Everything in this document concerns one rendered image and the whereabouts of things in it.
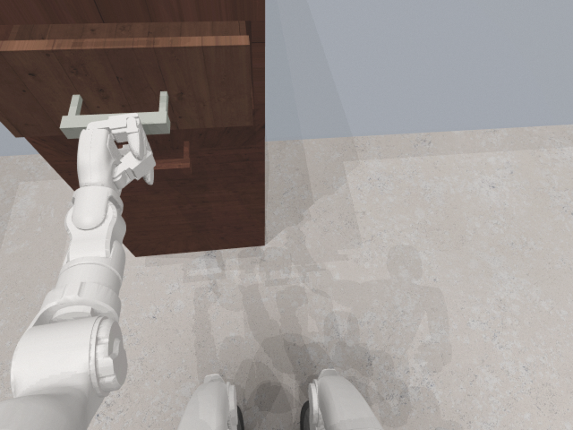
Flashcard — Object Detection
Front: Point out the left robot hand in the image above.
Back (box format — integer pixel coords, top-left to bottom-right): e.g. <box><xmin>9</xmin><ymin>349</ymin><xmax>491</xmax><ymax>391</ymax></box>
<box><xmin>77</xmin><ymin>113</ymin><xmax>156</xmax><ymax>196</ymax></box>

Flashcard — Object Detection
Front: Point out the drawer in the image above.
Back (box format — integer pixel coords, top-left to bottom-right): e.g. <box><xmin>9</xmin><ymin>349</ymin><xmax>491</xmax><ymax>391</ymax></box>
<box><xmin>0</xmin><ymin>21</ymin><xmax>253</xmax><ymax>138</ymax></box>

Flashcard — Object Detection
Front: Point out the cabinet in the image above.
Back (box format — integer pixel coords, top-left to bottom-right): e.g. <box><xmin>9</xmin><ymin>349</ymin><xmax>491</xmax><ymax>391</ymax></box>
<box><xmin>0</xmin><ymin>0</ymin><xmax>265</xmax><ymax>257</ymax></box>

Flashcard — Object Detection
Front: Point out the handle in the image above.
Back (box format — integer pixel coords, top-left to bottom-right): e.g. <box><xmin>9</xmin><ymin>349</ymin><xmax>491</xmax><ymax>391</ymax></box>
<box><xmin>60</xmin><ymin>91</ymin><xmax>170</xmax><ymax>139</ymax></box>
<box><xmin>154</xmin><ymin>158</ymin><xmax>192</xmax><ymax>176</ymax></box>

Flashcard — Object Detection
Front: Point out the robot right thigh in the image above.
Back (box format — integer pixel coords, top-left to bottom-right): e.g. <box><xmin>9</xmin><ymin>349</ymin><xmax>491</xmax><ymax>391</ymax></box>
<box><xmin>308</xmin><ymin>375</ymin><xmax>383</xmax><ymax>430</ymax></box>

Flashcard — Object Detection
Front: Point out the left robot forearm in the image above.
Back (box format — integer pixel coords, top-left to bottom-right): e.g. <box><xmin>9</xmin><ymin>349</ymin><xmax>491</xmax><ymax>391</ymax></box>
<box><xmin>10</xmin><ymin>185</ymin><xmax>126</xmax><ymax>398</ymax></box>

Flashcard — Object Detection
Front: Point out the right robot shin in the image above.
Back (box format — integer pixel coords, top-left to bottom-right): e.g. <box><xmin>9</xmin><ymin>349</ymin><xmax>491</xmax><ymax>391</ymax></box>
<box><xmin>309</xmin><ymin>369</ymin><xmax>337</xmax><ymax>430</ymax></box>

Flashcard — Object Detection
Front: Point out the robot left upper arm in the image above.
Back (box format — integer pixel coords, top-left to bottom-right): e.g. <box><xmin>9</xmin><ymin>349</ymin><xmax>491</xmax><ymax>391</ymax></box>
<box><xmin>0</xmin><ymin>315</ymin><xmax>128</xmax><ymax>430</ymax></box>

